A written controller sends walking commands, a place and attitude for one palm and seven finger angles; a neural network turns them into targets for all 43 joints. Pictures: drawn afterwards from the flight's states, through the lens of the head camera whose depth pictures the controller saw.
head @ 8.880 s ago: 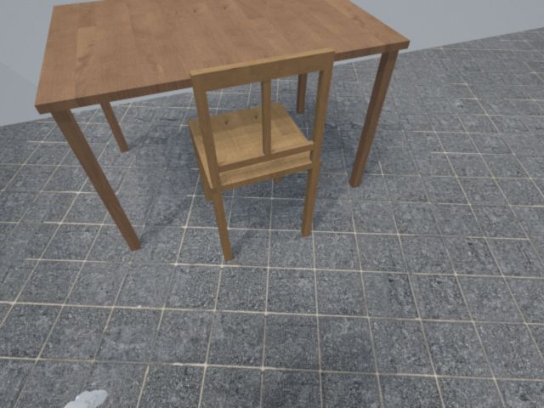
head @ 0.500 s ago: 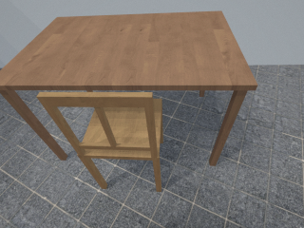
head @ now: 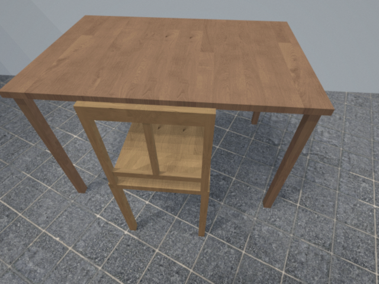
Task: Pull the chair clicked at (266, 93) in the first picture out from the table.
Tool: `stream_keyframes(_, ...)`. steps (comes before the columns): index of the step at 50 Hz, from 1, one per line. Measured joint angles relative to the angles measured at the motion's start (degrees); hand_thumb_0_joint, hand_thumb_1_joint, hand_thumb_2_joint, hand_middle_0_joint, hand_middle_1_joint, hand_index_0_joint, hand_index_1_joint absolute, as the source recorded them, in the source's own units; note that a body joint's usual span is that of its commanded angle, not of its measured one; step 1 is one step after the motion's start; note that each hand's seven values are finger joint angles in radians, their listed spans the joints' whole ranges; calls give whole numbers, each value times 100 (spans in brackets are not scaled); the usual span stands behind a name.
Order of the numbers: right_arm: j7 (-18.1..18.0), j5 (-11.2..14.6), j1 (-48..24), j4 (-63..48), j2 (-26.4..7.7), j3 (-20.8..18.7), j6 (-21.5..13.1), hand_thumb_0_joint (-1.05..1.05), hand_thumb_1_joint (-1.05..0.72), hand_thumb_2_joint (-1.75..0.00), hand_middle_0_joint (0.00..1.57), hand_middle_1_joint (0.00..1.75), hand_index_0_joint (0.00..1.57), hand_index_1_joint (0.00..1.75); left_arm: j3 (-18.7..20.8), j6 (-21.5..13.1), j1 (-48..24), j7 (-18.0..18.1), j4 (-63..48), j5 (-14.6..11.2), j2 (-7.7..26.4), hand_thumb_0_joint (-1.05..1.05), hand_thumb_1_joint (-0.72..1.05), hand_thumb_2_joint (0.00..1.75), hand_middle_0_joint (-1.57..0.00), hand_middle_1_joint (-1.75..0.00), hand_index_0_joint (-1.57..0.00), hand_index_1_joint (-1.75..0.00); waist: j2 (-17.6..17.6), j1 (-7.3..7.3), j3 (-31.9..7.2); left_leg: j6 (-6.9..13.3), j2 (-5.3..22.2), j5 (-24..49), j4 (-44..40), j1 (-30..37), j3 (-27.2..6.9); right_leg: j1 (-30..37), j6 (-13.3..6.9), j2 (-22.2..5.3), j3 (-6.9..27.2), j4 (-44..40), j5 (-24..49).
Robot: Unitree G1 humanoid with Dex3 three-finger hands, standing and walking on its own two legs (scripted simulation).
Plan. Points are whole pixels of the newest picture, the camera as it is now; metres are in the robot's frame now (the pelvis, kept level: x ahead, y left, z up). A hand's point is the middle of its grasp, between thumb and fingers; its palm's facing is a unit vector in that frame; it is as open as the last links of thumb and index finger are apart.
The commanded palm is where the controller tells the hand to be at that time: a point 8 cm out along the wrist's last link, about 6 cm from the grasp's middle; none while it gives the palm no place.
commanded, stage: come to a stop and stand still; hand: left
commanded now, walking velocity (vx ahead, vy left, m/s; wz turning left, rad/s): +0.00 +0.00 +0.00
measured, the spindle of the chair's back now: (152, 150) +0.52 +0.16 -0.09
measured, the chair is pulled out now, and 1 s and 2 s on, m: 0.00 0.00 0.00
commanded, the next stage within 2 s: look again from close up in 0.30 s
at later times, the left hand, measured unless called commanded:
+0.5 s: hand out of the picture +0.01 +0.19 -0.17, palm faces -0.02 -0.98 -0.19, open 7.4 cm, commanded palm none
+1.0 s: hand out of the picture +0.03 +0.16 -0.17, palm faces +0.00 -0.98 -0.19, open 7.3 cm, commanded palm none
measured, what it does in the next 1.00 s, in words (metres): stands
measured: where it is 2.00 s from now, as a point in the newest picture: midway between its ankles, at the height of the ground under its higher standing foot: outside the picture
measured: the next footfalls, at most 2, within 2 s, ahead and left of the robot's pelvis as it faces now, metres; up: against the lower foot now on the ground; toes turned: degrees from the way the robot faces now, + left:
none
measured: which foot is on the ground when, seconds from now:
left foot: down 0.00-1.00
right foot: down 0.00-1.00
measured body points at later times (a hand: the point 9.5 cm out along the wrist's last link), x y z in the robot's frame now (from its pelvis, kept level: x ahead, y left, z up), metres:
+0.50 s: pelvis +0.01 +0.02 +0.01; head +0.03 +0.02 +0.46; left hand +0.01 +0.24 -0.15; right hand +0.00 -0.20 -0.15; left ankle -0.02 +0.10 -0.73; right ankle +0.02 -0.15 -0.73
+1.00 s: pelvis +0.02 -0.01 +0.01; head +0.04 -0.01 +0.46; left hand +0.03 +0.21 -0.15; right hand +0.02 -0.23 -0.15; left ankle -0.02 +0.10 -0.73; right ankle +0.02 -0.15 -0.73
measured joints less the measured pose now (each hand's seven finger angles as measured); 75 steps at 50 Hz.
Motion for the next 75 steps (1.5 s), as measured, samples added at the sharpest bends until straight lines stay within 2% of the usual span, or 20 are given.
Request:
stream_keyframes(9, 65, -14, 133, 52, 11, 124, -41, 0, -94, -90, 20, 30, 20, 30, -58, 27, 69, -87, -117, 26, 63, 1, 91, 90, -19, -30, -20, -30, -154, -31, -87, 174, -192, 289, -467, 57, 163, -47, -79, -142, 169, -332, 252)
stream_keyframes(18, 39, 19, 269, 425, 129, 194, -95, 0, -92, -90, 20, 30, 20, 29, -101, -19, 101, -92, 104, -15, -24, 1, 91, 90, -19, -30, -20, -30, -212, -60, 65, 194, -221, 312, -627, 160, 187, 50, 124, -170, 195, -499, 309)
stream_keyframes(30, -20, 39, 178, 743, 282, 168, -138, 0, -91, -90, 20, 30, 20, 29, -93, -59, -7, -50, 322, -31, -209, 1, 91, 90, -19, -30, -20, -30, -198, -79, 158, 117, -137, 190, -611, 310, 176, 182, 201, -95, 179, -464, 187)
stream_keyframes(55, -56, 36, 27, 940, 252, 118, -140, 1, -92, -90, 20, 30, 20, 29, -63, -126, -9, -33, 414, -34, -197, 1, 92, 90, -19, -30, -20, -30, -190, -50, 61, -110, 73, 218, -788, 441, 51, 311, 8, 108, 27, -570, 128)
stream_keyframes(75, -52, 42, 133, 1004, 374, 124, -141, 1, -92, -90, 20, 30, 20, 29, -64, -152, 96, -41, 430, -36, -247, 1, 91, 90, -19, -30, -20, -30, -239, -35, 54, -178, 139, 311, -865, 431, -14, 342, -64, 173, -46, -687, 214)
